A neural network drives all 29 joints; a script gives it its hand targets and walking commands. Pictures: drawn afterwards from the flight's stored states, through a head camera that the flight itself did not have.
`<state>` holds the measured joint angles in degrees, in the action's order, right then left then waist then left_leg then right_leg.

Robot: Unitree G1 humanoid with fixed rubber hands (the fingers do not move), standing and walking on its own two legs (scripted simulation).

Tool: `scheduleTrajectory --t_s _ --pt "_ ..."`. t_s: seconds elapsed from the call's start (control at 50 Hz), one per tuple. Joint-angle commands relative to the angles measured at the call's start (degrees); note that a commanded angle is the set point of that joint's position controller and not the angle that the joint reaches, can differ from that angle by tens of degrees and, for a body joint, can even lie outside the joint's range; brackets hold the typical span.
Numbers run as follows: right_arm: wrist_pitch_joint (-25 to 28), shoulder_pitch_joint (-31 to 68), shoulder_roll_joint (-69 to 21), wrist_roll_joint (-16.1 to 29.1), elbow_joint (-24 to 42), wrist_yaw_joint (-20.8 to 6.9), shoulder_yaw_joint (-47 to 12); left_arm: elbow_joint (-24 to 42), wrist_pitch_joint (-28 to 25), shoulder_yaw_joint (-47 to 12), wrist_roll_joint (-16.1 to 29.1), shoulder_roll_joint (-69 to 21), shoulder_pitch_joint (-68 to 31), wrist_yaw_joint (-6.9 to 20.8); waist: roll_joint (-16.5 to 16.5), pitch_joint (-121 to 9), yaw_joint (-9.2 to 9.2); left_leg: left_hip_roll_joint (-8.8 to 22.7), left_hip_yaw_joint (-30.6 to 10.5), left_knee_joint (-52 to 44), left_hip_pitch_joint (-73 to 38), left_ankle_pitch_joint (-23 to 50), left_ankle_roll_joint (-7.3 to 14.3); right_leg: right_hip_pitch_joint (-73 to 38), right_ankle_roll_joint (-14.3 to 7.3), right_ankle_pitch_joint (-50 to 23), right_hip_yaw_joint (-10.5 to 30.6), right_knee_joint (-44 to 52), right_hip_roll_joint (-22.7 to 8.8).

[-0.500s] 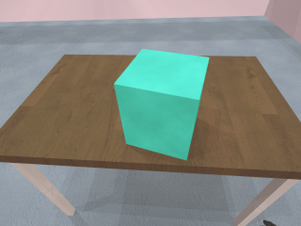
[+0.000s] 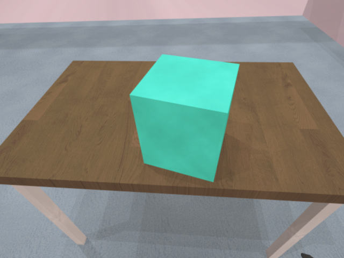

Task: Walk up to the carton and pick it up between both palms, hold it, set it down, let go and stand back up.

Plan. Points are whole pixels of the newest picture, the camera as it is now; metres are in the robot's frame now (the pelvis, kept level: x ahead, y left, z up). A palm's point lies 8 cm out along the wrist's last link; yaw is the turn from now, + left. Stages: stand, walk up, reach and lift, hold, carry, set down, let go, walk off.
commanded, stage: stand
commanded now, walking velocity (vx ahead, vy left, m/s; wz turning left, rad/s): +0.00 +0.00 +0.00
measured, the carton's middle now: (187, 117) +0.46 -0.01 +0.09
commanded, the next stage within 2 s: none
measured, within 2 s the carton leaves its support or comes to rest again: neither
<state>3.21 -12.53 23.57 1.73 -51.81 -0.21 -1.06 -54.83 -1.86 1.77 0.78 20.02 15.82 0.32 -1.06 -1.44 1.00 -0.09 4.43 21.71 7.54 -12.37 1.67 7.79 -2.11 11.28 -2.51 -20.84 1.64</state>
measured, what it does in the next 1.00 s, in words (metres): stands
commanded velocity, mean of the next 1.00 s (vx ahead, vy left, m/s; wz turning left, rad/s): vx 0.00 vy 0.00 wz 0.00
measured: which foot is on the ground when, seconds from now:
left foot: down 0.00-1.00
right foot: down 0.00-1.00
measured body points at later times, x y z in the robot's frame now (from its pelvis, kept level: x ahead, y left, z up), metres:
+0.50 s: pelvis +0.00 +0.00 +0.00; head -0.02 -0.01 +0.45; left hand +0.06 +0.31 -0.12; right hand +0.10 -0.31 -0.11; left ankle +0.00 +0.10 -0.75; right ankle +0.00 -0.09 -0.75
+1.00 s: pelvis +0.00 +0.00 +0.00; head -0.01 -0.01 +0.45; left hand +0.06 +0.31 -0.12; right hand +0.10 -0.31 -0.11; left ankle +0.00 +0.10 -0.75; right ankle +0.00 -0.09 -0.75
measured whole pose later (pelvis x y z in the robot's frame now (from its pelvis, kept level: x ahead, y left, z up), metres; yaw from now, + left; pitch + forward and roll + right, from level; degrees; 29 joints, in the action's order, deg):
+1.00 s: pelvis +0.00 +0.00 +0.00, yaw +0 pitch -2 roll +0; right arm 3.1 -12.5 23.5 1.7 -52.2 0.0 -1.1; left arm -55.9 -1.8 1.8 0.8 20.0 14.1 0.3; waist -1.1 0.1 0.9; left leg -0.1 4.4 21.7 7.5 -12.4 1.7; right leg 7.8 -2.1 11.2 -2.5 -20.8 1.6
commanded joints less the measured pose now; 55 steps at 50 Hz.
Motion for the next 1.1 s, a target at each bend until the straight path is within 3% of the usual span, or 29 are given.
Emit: scheduleTrajectory --t_s 0.0,0.04,0.06,0.1,0.12,0.14,0.16,0.18,0.22,0.24,0.3,0.34,0.42,0.5,0.54,0.58,0.62,0.64,0.68,0.74,0.82,0.84,0.88,0.92,0.94,0.96,1.02,1.06,1.08 --pt "-0.25 4.22 9.99 -2.91 -1.62 1.19 2.62 -0.39 -0.78 1.17 -1.49 13.24 -7.73 -0.06 -3.96 3.97 -0.76 8.79 -8.56 -7.92 0.42 5.90 0.49 0.77 -1.01 -6.66 9.82 4.43 -9.26" --pt "-0.07 3.97 9.82 -2.55 -1.62 1.23 2.30 -0.58 -0.67 0.81 -1.39 12.39 -7.67 -0.15 -1.74 3.26 -0.76 9.12 -9.27 -7.20 -1.23 6.17 0.49 1.31 -1.19 -6.48 9.71 5.34 -9.44" --pt "0.09 4.33 10.79 -2.67 -1.73 1.32 2.76 -0.26 -0.59 0.93 -1.14 12.69 -8.43 -0.24 -3.90 5.23 -0.75 9.13 -9.70 -7.60 0.24 6.46 0.47 1.68 -1.18 -7.25 10.16 5.29 -9.47" --pt "-0.21 4.01 9.41 -2.63 -1.27 1.19 2.50 -1.27 -0.80 1.16 -1.68 13.41 -8.10 -0.64 -2.86 5.39 -1.49 9.27 -9.61 -7.45 -0.64 7.16 0.61 2.60 -1.26 -8.10 9.80 5.21 -9.45" --pt "-0.22 4.26 9.81 -2.93 -1.68 1.20 2.47 -0.94 -0.89 0.99 -1.06 13.14 -7.90 -0.71 -5.58 5.16 -1.01 9.03 -9.52 -7.35 0.24 7.89 0.74 1.91 -1.07 -8.63 10.65 5.41 -9.46" --pt "-0.28 3.22 9.10 -2.47 -1.95 1.15 2.13 -0.52 -0.83 1.14 -1.12 13.27 -8.13 -0.49 -3.73 4.69 -0.77 9.01 -9.65 -7.50 0.43 7.80 0.42 0.85 -1.38 -8.31 10.40 4.43 -9.44" --pt "0.00 4.67 10.25 -2.90 -1.45 1.11 2.50 -0.94 -0.73 1.26 -1.13 12.81 -7.33 -0.44 -5.52 3.99 -0.61 8.93 -9.24 -7.27 0.17 6.01 0.59 1.47 -1.38 -7.64 10.47 4.43 -9.33" --pt "-0.32 2.89 9.93 -2.70 -2.01 1.08 2.50 -1.46 -0.78 0.80 -1.39 12.60 -7.64 -0.35 -2.85 3.84 -1.76 9.03 -9.19 -7.03 -1.03 6.57 0.80 2.08 -1.15 -6.12 9.92 4.73 -9.30" --pt "-0.26 5.08 10.64 -3.02 -1.58 0.99 2.72 -0.86 -0.34 1.19 -1.36 12.83 -8.14 -0.44 -4.29 5.74 -0.73 9.10 -9.59 -7.31 1.03 4.08 0.80 2.48 -1.21 -4.54 9.56 5.64 -8.79" --pt "-0.32 5.00 9.56 -2.93 -1.58 1.33 2.44 -0.72 -0.47 1.35 -1.58 12.98 -9.03 -0.29 -3.00 7.41 -1.12 8.82 -9.62 -7.44 2.07 4.52 0.69 3.10 -1.16 -5.23 9.36 4.98 -8.92" --pt "-0.51 2.31 10.25 -2.61 -2.31 1.41 2.66 -1.01 -0.73 1.12 -1.13 12.95 -7.77 -0.09 -4.86 4.24 -1.17 8.84 -9.50 -7.77 -0.15 5.58 0.67 1.85 -1.20 -5.11 10.10 4.72 -9.27" --pt "-0.23 4.58 10.13 -2.76 -1.70 0.98 2.69 -1.19 -1.05 1.40 -1.61 13.80 -7.86 -0.45 -2.17 4.76 -1.01 9.08 -9.79 -7.98 -0.08 5.50 0.57 1.83 -0.92 -6.20 9.13 4.77 -9.00" --pt "-0.18 3.40 9.29 -2.67 -1.90 1.03 2.13 -1.03 -0.74 1.32 -1.59 13.49 -8.83 -0.27 -3.38 3.87 -1.37 8.34 -8.47 -7.33 0.67 5.34 0.20 0.20 -1.15 -7.80 10.05 4.62 -9.53" --pt "-0.30 4.66 11.08 -3.06 -1.90 0.99 2.66 -1.84 -0.71 1.03 -1.18 12.91 -7.87 -0.45 -1.32 4.26 -1.04 9.00 -9.69 -7.28 -0.46 7.43 0.61 1.30 -0.88 -8.00 9.03 4.70 -9.14" --pt "-0.35 4.52 9.19 -2.69 -1.92 1.11 2.05 -1.28 -0.56 1.23 -1.10 13.39 -8.11 -0.41 -4.58 2.63 -1.11 8.45 -8.35 -6.71 -1.20 6.67 0.02 0.67 -1.07 -7.61 10.28 5.08 -9.15" --pt "-0.12 5.17 10.22 -2.98 -2.07 1.20 2.51 -1.44 -0.64 1.26 -1.13 13.21 -8.33 -0.25 -4.28 6.20 -0.67 8.84 -9.35 -8.25 0.76 5.82 0.67 2.07 -0.69 -6.82 9.88 4.80 -9.02" --pt "-0.38 2.97 9.48 -2.74 -1.56 1.14 2.53 -1.55 -0.59 1.37 -1.49 13.09 -8.44 -0.40 -1.46 3.33 -1.99 9.04 -9.48 -7.26 -1.28 6.20 0.42 0.99 -0.51 -5.72 8.71 5.18 -8.78" --pt "-0.55 4.21 10.34 -2.84 -2.24 1.32 2.23 -1.69 -0.67 0.93 -1.11 12.25 -8.18 -0.28 -3.49 5.70 -0.42 8.87 -9.51 -7.33 1.25 4.65 0.54 1.35 -0.87 -5.99 10.05 5.32 -9.20" --pt "-0.49 4.04 10.76 -2.90 -1.80 1.12 2.69 -1.63 -0.67 1.29 -1.56 13.33 -9.86 -0.58 -1.31 5.06 -1.71 9.05 -10.20 -8.21 0.01 4.01 0.70 2.49 -0.98 -3.63 9.21 5.09 -9.05" --pt "-0.36 4.26 9.90 -2.69 -1.57 1.12 2.67 -1.52 -0.74 1.26 -1.47 13.33 -9.67 -0.26 -4.35 6.63 -1.58 8.62 -9.50 -8.25 0.77 3.12 0.29 2.96 -1.00 -3.39 10.33 5.64 -8.92" --pt "-0.22 5.32 10.42 -2.71 -1.65 1.11 2.65 -1.88 -0.78 1.33 -0.97 13.37 -8.18 -0.11 -3.48 3.68 -0.34 8.90 -9.79 -7.18 -0.22 6.47 0.55 0.24 -0.75 -6.98 9.91 5.25 -9.12" --pt "-0.24 4.96 10.43 -2.78 -1.77 1.13 2.77 -1.71 -0.70 1.35 -1.44 13.44 -9.41 -0.10 -3.22 4.52 -1.62 8.60 -8.92 -7.09 -0.97 6.82 0.27 1.12 -0.76 -7.13 9.28 5.46 -9.15" --pt "-0.45 4.23 10.94 -2.62 -2.10 1.42 2.49 -2.35 -0.62 0.92 -1.05 12.87 -7.90 0.08 -2.82 3.82 -0.60 9.08 -9.48 -6.61 -0.77 7.60 0.55 0.56 -0.68 -7.66 9.91 4.98 -9.47" --pt "-0.49 4.26 10.30 -2.68 -1.88 1.30 2.62 -2.07 -0.72 0.95 -1.30 13.30 -9.05 -0.44 -2.53 5.68 -1.52 8.55 -9.71 -7.91 0.49 5.44 0.43 1.65 -0.81 -6.56 9.95 5.18 -9.21" --pt "-0.64 5.76 10.17 -2.74 -2.11 1.26 2.28 -2.00 -0.79 0.83 -1.02 12.71 -9.10 -0.33 -1.84 5.63 -0.47 8.81 -9.32 -7.09 0.00 4.71 0.36 2.35 -0.80 -4.91 9.96 5.61 -9.23" --pt "-0.53 4.91 10.90 -2.63 -2.23 1.11 2.84 -1.77 -0.86 1.00 -1.65 13.11 -9.30 -0.33 -3.96 4.81 -1.58 8.45 -9.36 -7.14 -1.03 4.30 0.37 2.79 -0.86 -5.50 9.91 5.91 -9.27" --pt "-0.58 4.33 10.67 -2.81 -2.01 0.98 2.47 -1.27 -0.50 1.48 -1.50 13.41 -9.50 -0.16 -1.73 5.18 -1.06 8.80 -9.18 -7.44 0.27 3.81 0.77 0.73 -0.89 -4.87 10.09 6.03 -9.06" --pt "-0.69 3.54 10.30 -3.08 -1.97 1.13 2.62 -2.05 -0.56 1.44 -1.46 13.50 -9.34 -0.42 -3.75 5.60 -1.43 8.45 -9.06 -8.27 0.53 5.48 0.78 0.90 -0.70 -6.40 10.35 5.15 -9.35" --pt "-0.43 4.01 9.61 -2.69 -1.86 1.17 2.15 -2.21 -0.76 0.95 -1.23 13.10 -8.46 -0.46 -2.03 5.56 -0.93 9.01 -9.82 -8.12 0.05 5.58 0.81 0.99 -0.79 -6.80 10.17 5.16 -9.45"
